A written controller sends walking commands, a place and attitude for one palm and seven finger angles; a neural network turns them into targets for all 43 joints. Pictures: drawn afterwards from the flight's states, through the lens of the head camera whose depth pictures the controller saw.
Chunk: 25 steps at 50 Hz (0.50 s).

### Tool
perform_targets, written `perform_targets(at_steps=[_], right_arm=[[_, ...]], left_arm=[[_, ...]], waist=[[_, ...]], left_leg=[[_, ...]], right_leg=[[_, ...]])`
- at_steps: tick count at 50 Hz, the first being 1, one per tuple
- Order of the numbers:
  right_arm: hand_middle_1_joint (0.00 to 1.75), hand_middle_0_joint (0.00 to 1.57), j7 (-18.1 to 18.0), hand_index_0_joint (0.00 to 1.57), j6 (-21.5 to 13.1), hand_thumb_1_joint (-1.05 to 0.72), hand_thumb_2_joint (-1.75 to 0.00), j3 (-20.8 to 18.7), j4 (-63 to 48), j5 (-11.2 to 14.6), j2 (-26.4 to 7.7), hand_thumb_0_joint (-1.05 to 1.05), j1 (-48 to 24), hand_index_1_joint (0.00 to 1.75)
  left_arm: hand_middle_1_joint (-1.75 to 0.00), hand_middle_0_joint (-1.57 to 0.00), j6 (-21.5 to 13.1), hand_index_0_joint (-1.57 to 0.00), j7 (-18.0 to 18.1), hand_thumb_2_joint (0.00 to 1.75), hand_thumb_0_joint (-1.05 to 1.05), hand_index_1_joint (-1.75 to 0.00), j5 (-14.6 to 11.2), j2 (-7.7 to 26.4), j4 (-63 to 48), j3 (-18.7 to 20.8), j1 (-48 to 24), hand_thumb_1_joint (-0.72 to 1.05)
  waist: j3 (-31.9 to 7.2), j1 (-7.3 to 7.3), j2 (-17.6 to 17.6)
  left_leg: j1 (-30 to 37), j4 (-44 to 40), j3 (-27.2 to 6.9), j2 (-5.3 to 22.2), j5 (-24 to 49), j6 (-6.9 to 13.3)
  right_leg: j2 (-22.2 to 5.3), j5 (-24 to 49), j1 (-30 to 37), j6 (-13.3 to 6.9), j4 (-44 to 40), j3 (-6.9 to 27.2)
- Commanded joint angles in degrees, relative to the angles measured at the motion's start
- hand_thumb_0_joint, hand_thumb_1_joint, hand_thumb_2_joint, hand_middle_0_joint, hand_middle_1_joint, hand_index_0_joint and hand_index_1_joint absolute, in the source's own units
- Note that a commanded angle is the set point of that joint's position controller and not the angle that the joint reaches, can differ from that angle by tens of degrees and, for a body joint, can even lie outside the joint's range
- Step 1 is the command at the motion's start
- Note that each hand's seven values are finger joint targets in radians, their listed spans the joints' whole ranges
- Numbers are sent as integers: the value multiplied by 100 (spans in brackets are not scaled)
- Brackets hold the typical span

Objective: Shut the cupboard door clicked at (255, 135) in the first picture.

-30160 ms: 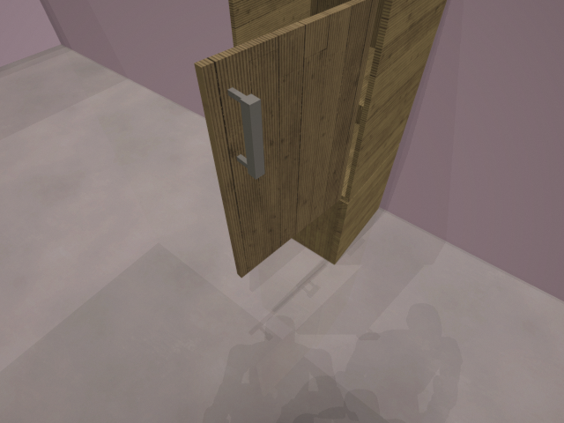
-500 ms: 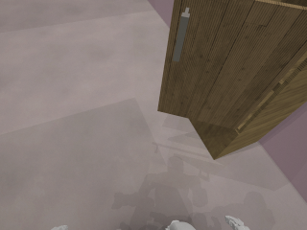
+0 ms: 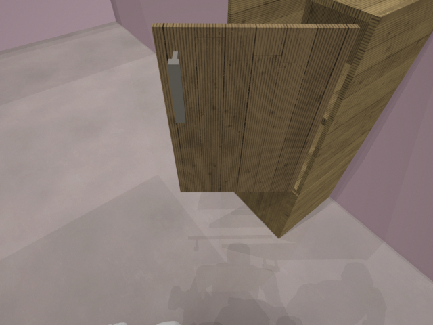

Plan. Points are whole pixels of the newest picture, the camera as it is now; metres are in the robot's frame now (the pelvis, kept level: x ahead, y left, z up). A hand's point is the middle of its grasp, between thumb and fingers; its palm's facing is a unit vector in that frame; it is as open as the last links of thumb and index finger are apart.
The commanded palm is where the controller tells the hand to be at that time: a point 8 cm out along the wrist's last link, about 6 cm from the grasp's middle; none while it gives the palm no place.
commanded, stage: take the last steps up to it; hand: left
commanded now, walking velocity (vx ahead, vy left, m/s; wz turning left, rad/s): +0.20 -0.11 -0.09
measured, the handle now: (178, 88) +0.58 +0.09 +0.12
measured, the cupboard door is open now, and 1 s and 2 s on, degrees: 53 53 53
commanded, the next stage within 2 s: come to a stop and stand still in 0.20 s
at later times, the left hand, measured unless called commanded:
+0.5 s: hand (145, 306) +0.20 +0.16 -0.17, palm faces -0.05 -0.98 -0.21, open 7.3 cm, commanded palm none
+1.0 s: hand out of the picture +0.16 +0.20 -0.18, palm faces +0.03 -0.98 -0.20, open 7.3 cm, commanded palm none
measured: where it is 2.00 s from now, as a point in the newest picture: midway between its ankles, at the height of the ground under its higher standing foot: outside the picture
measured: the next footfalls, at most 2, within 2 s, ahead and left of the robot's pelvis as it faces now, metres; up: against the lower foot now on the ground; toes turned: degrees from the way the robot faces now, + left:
left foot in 0.16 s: +0.13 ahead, +0.12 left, +0.00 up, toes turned +7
right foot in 0.52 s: +0.22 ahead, -0.17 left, +0.00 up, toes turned -7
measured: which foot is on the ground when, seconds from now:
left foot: up 0.00-0.14, down 0.16-0.52, up 0.54-0.90, down 0.92-1.00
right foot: down 0.00-0.16, up 0.18-0.50, down 0.52-0.94, up 0.96-1.00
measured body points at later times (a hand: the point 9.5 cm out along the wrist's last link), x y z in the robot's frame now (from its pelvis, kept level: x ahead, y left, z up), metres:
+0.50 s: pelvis +0.12 -0.03 +0.00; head +0.15 -0.03 +0.44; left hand +0.20 +0.21 -0.15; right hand +0.09 -0.26 -0.16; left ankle +0.09 +0.12 -0.74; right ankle +0.18 -0.16 -0.73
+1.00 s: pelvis +0.09 +0.00 +0.00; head +0.11 +0.03 +0.45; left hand +0.15 +0.25 -0.16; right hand +0.16 -0.24 -0.14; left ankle +0.07 +0.10 -0.74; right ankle +0.16 -0.15 -0.72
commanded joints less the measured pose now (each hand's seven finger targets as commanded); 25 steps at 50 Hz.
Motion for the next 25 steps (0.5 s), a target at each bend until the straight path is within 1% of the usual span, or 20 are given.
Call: perform_targets(at_steps=[1,2,3,5,6,7,8,9,10,12,13,16,17,18,19,21,22,23,24,25], right_arm=[[30,20,37,20,-175,-90,-90,-97,-497,-39,-271,0,-71,30],[30,20,48,20,-216,-90,-90,-100,-492,-33,-202,0,-12,30],[30,20,32,20,-247,-90,-90,-101,-490,-36,-204,0,-13,30],[30,20,-16,20,-318,-90,-90,-103,-379,-45,-261,0,246,30],[30,20,-33,20,-364,-90,-90,-123,-271,-58,-350,0,520,30],[30,20,-60,20,-420,-90,-90,-201,-128,-95,-657,0,974,30],[30,20,-114,20,-477,-90,-90,-338,-77,-205,-1303,0,1469,30],[30,20,-180,20,-438,-90,-90,-344,-78,-183,-1502,0,1610,30],[30,20,-186,20,-423,-90,-90,-297,-163,-160,-1363,0,1288,30],[30,20,-218,20,-472,-90,-90,-176,-328,-136,-964,0,648,30],[30,20,-220,20,-494,-90,-90,-139,-336,-133,-833,0,400,30],[30,20,-239,20,-493,-90,-90,-127,-313,-93,-758,0,190,30],[30,20,-251,20,-464,-90,-90,-108,-311,-80,-703,0,143,30],[30,20,-238,20,-425,-90,-90,-108,-298,-80,-731,0,62,30],[30,20,-223,20,-376,-90,-90,-128,-294,-65,-731,0,13,30],[30,20,-202,20,-279,-90,-90,-182,-266,-39,-776,0,-91,30],[30,20,-193,20,-239,-90,-90,-205,-261,-28,-776,0,-175,30],[30,20,-172,20,-206,-90,-90,-233,-274,-10,-787,0,-256,30],[30,20,-135,20,-183,-90,-90,-243,-257,17,-632,0,-194,30],[30,20,-93,20,-159,-90,-90,-218,-265,67,-310,0,47,30]], left_arm=[[-30,-20,-170,-20,68,90,0,-30,15,1029,-220,255,-87,90],[-30,-20,-189,-20,59,90,0,-30,39,1059,-154,275,-54,90],[-30,-20,-184,-20,52,90,0,-30,36,1035,-115,309,35,90],[-30,-20,-138,-20,23,90,0,-30,-9,1008,-42,306,99,90],[-30,-20,-115,-20,12,90,0,-30,-40,956,-23,290,141,90],[-30,-20,-90,-20,1,90,0,-30,-38,704,-18,250,310,90],[-30,-20,-78,-20,-41,90,0,-30,-92,396,-90,189,575,90],[-30,-20,-80,-20,-55,90,0,-30,-28,586,-259,173,310,90],[-30,-20,-48,-20,-65,90,0,-30,48,743,-273,239,123,90],[-30,-20,-49,-20,-125,90,0,-30,74,729,-229,266,-26,90],[-30,-20,-12,-20,-159,90,0,-30,68,653,-172,281,59,90],[-30,-20,89,-20,-149,90,0,-30,0,382,10,217,406,90],[-30,-20,114,-20,-116,90,0,-30,-8,352,10,187,349,90],[-30,-20,129,-20,-83,90,0,-30,-24,270,17,167,410,90],[-30,-20,135,-20,-48,90,0,-30,-22,251,60,160,464,90],[-30,-20,118,-20,-15,90,0,-30,-13,294,91,167,554,90],[-30,-20,90,-20,-1,90,0,-30,6,405,88,188,667,90],[-30,-20,61,-20,5,90,0,-30,9,454,138,221,874,90],[-30,-20,-7,-20,42,90,0,-30,29,673,190,256,997,90],[-30,-20,-76,-20,108,90,0,-30,81,1057,177,302,975,90]], waist=[[403,23,-789],[332,-2,-803],[277,44,-761],[158,-37,-678],[45,-153,-490],[-231,-270,306],[-619,-354,1828],[-679,-443,1467],[-344,-293,792],[252,-30,685],[317,107,661],[-117,281,622],[-46,274,586],[-218,311,661],[-233,301,730],[-253,314,961],[-168,387,910],[-286,501,795],[-358,539,322],[-531,480,-790]], left_leg=[[-1,-856,42,116,618,-34],[125,-1292,73,102,660,-17],[388,-1634,135,64,769,0],[996,-2452,380,-116,1355,6],[1590,-2947,386,-163,1697,9],[2330,-3463,-392,265,1688,147],[3088,-4122,-2553,1845,1731,832],[2932,-4614,-3492,2595,1521,1396],[2354,-4748,-3126,2463,1148,1401],[1508,-4808,-2413,2118,1525,1218],[1406,-4840,-1803,1937,1883,1103],[1625,-4544,-515,1420,3482,940],[1495,-4357,-267,1311,4288,889],[1578,-4163,-103,1281,4714,888],[1599,-4047,6,1236,4725,879],[1513,-3845,-29,1222,4206,853],[1362,-3634,-14,1215,3982,773],[1268,-3380,56,1049,3525,619],[1160,-3006,237,724,2721,396],[576,-2203,430,129,1056,154]], right_leg=[[-1336,773,-778,-939,-1296,904],[-1313,828,-648,-921,-1194,839],[-1306,924,-681,-914,-1061,860],[-1078,932,-660,-760,-650,762],[-930,860,-870,-634,-223,670],[-561,494,-1276,-407,893,487],[107,-1003,-2361,-8,2521,-130],[80,-1865,-2715,-8,3821,246],[-254,-1473,-2835,-20,4295,567],[-554,-724,-2889,124,4429,532],[-627,-432,-2789,214,4221,530],[-586,-36,-2209,394,3152,227],[-549,33,-1931,417,2699,134],[-496,145,-1726,420,2269,60],[-403,245,-1551,432,2010,-99],[-330,417,-1187,420,1406,-269],[-325,617,-938,390,992,-294],[-321,1191,-599,380,488,-292],[-561,2082,-336,351,98,11],[-1435,3509,42,14,-83,1191]])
